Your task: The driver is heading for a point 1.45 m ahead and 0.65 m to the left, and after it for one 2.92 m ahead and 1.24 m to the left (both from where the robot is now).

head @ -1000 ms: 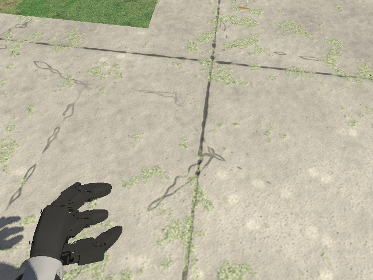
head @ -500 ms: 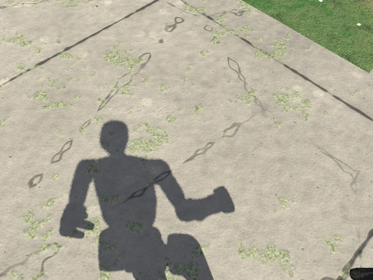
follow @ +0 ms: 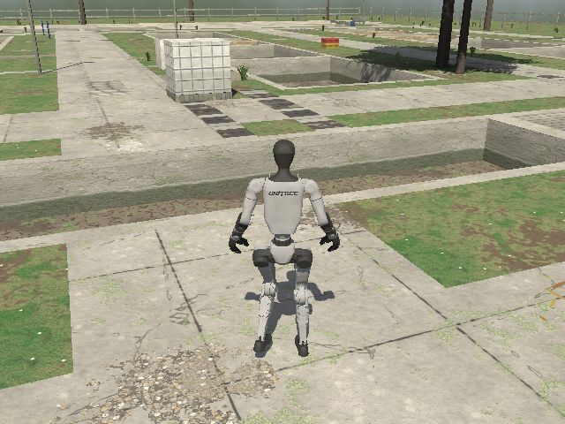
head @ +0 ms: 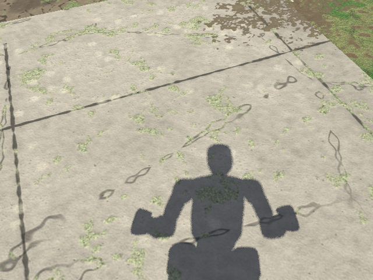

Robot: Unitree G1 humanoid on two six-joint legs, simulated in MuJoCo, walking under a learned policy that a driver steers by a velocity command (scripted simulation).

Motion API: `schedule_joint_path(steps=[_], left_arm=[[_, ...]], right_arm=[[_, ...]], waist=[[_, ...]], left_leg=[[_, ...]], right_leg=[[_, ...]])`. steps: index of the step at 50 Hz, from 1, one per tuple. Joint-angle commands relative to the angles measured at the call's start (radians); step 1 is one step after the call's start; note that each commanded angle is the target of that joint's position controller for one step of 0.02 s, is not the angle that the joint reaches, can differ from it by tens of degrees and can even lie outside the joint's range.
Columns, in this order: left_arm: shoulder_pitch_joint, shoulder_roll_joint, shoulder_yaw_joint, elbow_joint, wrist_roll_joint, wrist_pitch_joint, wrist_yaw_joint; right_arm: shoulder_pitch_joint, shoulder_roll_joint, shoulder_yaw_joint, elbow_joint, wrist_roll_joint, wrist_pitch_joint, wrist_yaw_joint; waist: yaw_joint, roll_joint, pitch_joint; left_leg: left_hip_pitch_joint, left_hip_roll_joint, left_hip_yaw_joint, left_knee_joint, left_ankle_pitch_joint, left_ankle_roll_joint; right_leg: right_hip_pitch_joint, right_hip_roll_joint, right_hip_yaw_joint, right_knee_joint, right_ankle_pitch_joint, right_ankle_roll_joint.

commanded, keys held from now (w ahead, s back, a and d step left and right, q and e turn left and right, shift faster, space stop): shift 0.18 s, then w+shift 0.10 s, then w+q+shift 0.72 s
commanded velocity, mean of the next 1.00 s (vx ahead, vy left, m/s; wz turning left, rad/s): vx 0.60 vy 0.00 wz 0.59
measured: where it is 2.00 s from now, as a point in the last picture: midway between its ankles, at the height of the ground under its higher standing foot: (52, 149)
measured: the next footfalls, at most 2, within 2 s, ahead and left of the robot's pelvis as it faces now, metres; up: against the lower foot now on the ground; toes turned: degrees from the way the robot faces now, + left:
left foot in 0.26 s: +0.01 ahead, +0.12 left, +0.00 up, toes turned -1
right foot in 0.62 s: +0.25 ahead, -0.15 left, +0.00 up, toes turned +17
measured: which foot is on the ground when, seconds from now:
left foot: up 0.00-0.24, down 0.26-0.62, up 0.64-1.00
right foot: down 0.00-0.26, up 0.28-0.60, down 0.62-1.00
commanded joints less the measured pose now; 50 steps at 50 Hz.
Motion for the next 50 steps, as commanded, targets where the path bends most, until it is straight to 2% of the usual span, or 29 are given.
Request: schedule_joint_path(steps=[1,4,6,9,10,11,12,13,14,15,16,17,18,20,24,28,30,31,32,33,34,35,36,38,40,43,47,48,50], left_arm=[[-0.074,0.111,0.016,-0.085,-0.01,0.0,0.01],[-0.025,0.102,0.014,-0.062,-0.007,0.012,0.01],[-0.011,0.12,0.02,-0.05,-0.011,0.018,0.008],[0.037,0.145,0.025,-0.029,-0.02,0.027,0.007],[0.05,0.131,0.019,-0.021,-0.025,0.028,0.007],[0.086,0.162,0.028,-0.011,-0.043,0.029,0.005],[0.084,0.166,0.028,-0.01,-0.044,0.023,0.003],[0.019,0.122,0.014,-0.034,-0.037,0.012,-0.001],[-0.076,0.048,-0.002,-0.095,-0.044,-0.015,-0.005],[-0.174,0.107,0.02,-0.134,-0.067,-0.047,-0.004],[-0.149,0.128,0.033,-0.132,-0.075,-0.07,-0.006],[-0.099,0.125,0.035,-0.106,-0.057,-0.085,-0.013],[-0.072,0.124,0.038,-0.095,-0.038,-0.098,-0.02],[-0.082,0.094,0.037,-0.093,-0.024,-0.112,-0.034],[-0.167,0.044,0.019,-0.119,-0.042,-0.12,-0.051],[-0.151,0.106,0.038,-0.141,-0.072,-0.119,-0.044],[0.003,0.147,0.061,-0.107,-0.079,-0.118,-0.027],[0.195,0.196,0.079,-0.073,-0.071,-0.118,-0.016],[0.335,0.293,0.092,-0.051,-0.024,-0.106,-0.016],[0.303,0.27,0.088,-0.049,-0.007,-0.105,-0.033],[0.253,0.194,0.067,-0.057,-0.02,-0.105,-0.031],[0.239,0.152,0.055,-0.045,-0.02,-0.1,-0.024],[0.208,0.122,0.046,-0.034,-0.012,-0.093,-0.02],[0.173,0.084,0.035,-0.007,-0.01,-0.095,-0.017],[0.159,0.073,0.034,0.014,-0.019,-0.101,-0.016],[0.126,0.09,0.037,0.034,-0.007,-0.102,-0.009],[0.169,0.146,0.047,0.07,-0.012,-0.098,-0.003],[0.171,0.171,0.05,0.075,-0.013,-0.094,-0.002],[0.2,0.242,0.062,0.084,-0.011,-0.079,0.004]], right_arm=[[0.067,-0.074,-0.023,-0.027,0.001,0.0,-0.003],[0.032,-0.029,-0.002,-0.031,0.004,-0.013,-0.001],[0.019,-0.01,0.01,-0.026,0.0,-0.018,0.005],[0.033,-0.024,0.007,0.006,0.007,-0.024,0.013],[0.089,-0.009,0.012,0.034,0.006,-0.025,0.016],[0.125,-0.011,0.011,0.055,0.004,-0.027,0.021],[0.161,-0.023,0.01,0.067,0.0,-0.033,0.023],[0.245,-0.052,0.005,0.087,-0.005,-0.044,0.021],[0.34,-0.155,-0.024,0.124,-0.015,-0.056,0.024],[0.291,-0.186,-0.032,0.116,-0.025,-0.08,0.03],[0.219,-0.132,-0.013,0.102,-0.028,-0.107,0.022],[0.187,-0.086,0.0,0.098,-0.017,-0.125,0.019],[0.186,-0.065,0.004,0.096,-0.002,-0.13,0.019],[0.216,-0.045,0.009,0.1,0.006,-0.127,0.013],[0.22,-0.085,-0.007,0.086,0.019,-0.118,-0.001],[0.218,-0.104,-0.018,0.075,0.041,-0.113,0.003],[0.202,-0.054,-0.002,0.061,0.03,-0.108,0.012],[0.19,0.0,0.014,0.046,0.009,-0.111,0.021],[0.221,0.11,0.046,-0.022,0.025,-0.13,0.022],[0.245,0.047,0.037,-0.032,0.073,-0.138,0.016],[0.155,-0.023,0.02,-0.024,0.067,-0.131,0.019],[0.111,-0.031,0.015,-0.015,0.048,-0.124,0.024],[0.101,-0.021,0.013,-0.007,0.037,-0.12,0.03],[0.084,0.02,0.016,-0.017,0.044,-0.099,0.045],[0.064,0.041,0.021,-0.027,0.044,-0.081,0.052],[0.012,0.041,0.024,-0.051,0.037,-0.075,0.058],[-0.133,0.039,0.032,-0.08,0.029,-0.087,0.09],[-0.155,0.042,0.033,-0.087,0.03,-0.092,0.099],[-0.137,-0.004,0.011,-0.09,0.039,-0.096,0.105]], waist=[[-0.032,-0.117,-0.073],[0.0,-0.181,-0.102],[0.013,-0.224,-0.116],[0.03,-0.243,-0.121],[0.007,-0.216,-0.161],[-0.004,-0.214,-0.148],[-0.03,-0.208,-0.125],[-0.084,-0.119,-0.097],[-0.128,0.165,-0.062],[-0.145,0.188,0.076],[-0.09,0.15,0.122],[-0.057,0.138,0.1],[-0.052,0.131,0.063],[-0.055,0.118,0.023],[-0.066,0.147,0.034],[-0.032,0.175,0.039],[0.053,0.147,-0.035],[0.143,0.054,-0.179],[0.138,-0.304,-0.355],[0.101,-0.386,-0.297],[0.113,-0.278,-0.152],[0.109,-0.182,-0.083],[0.08,-0.138,-0.042],[0.037,-0.169,0.022],[0.015,-0.138,0.054],[-0.016,-0.095,0.106],[0.022,-0.019,0.156],[0.019,-0.017,0.154],[-0.023,-0.094,0.071]], left_leg=[[-0.04,0.062,0.053,0.149,0.048,-0.039],[-0.002,0.107,0.11,-0.084,0.044,-0.049],[0.092,0.146,0.147,-0.262,0.014,-0.043],[0.19,0.148,0.18,-0.482,0.072,-0.019],[0.296,0.143,0.199,-0.607,0.142,0.004],[0.386,0.105,0.25,-0.665,0.171,0.036],[0.477,0.118,0.239,-0.662,0.12,0.079],[0.594,0.237,0.086,-0.729,-0.028,0.144],[0.604,0.443,-0.258,-0.886,-0.381,0.262],[0.485,0.551,-0.509,-1.024,-0.46,0.351],[0.461,0.534,-0.48,-1.028,-0.35,0.337],[0.48,0.492,-0.406,-1.005,-0.233,0.307],[0.507,0.459,-0.346,-0.991,-0.151,0.287],[0.453,0.388,-0.229,-0.987,-0.013,0.26],[0.24,0.32,-0.13,-0.962,0.085,0.24],[0.212,0.347,-0.23,-0.895,0.024,0.224],[0.138,0.294,-0.211,-0.742,0.112,0.185],[0.016,0.216,-0.119,-0.44,0.125,0.146],[-0.28,0.12,0.007,-0.066,-0.094,0.105],[-0.434,0.194,0.042,0.164,-0.039,0.092],[-0.498,0.243,0.069,0.248,0.048,0.095],[-0.486,0.274,0.093,0.26,0.117,0.095],[-0.448,0.301,0.095,0.237,0.173,0.093],[-0.405,0.344,0.101,0.229,0.222,0.097],[-0.418,0.35,0.108,0.24,0.257,0.086],[-0.428,0.346,0.118,0.147,0.364,0.067],[-0.326,0.314,0.25,-0.149,0.507,0.114],[-0.253,0.284,0.297,-0.232,0.51,0.137],[-0.088,0.182,0.396,-0.272,0.451,0.175]], right_leg=[[0.086,-0.227,0.248,-0.198,0.068,-0.18],[0.173,-0.195,0.191,-0.197,0.03,-0.182],[0.178,-0.204,0.185,-0.196,0.019,-0.191],[0.187,-0.232,0.213,-0.176,0.04,-0.204],[0.149,-0.221,0.202,-0.19,-0.158,-0.184],[0.063,-0.202,0.197,-0.22,-0.377,-0.159],[-0.06,-0.184,0.191,-0.226,-0.518,-0.118],[-0.25,-0.143,0.138,-0.087,-0.535,-0.063],[-0.459,0.003,-0.098,0.228,-0.401,0.014],[-0.572,-0.046,-0.041,0.372,-0.314,0.007],[-0.59,-0.087,0.006,0.435,-0.208,-0.006],[-0.578,-0.099,0.009,0.447,-0.139,-0.007],[-0.559,-0.101,0.004,0.434,-0.089,0.0],[-0.437,-0.078,-0.032,0.363,0.017,0.026],[-0.14,-0.011,-0.072,0.129,0.09,0.07],[0.02,-0.033,-0.036,0.029,-0.021,0.068],[0.262,-0.05,-0.044,-0.025,-0.043,0.036],[0.541,-0.161,0.062,-0.023,-0.095,-0.002],[0.831,-0.417,0.477,-0.131,-0.446,-0.112],[0.74,-0.498,0.734,-0.245,-0.724,-0.17],[0.633,-0.47,0.611,-0.251,-0.669,-0.157],[0.547,-0.424,0.442,-0.246,-0.496,-0.139],[0.468,-0.375,0.326,-0.257,-0.361,-0.131],[0.352,-0.331,0.161,-0.301,-0.206,-0.111],[0.307,-0.324,0.053,-0.334,-0.103,-0.113],[0.254,-0.311,-0.107,-0.38,0.028,-0.111],[0.292,-0.279,-0.285,-0.425,0.188,-0.075],[0.304,-0.275,-0.324,-0.409,0.358,-0.064],[0.397,-0.289,-0.352,-0.277,0.974,-0.058]])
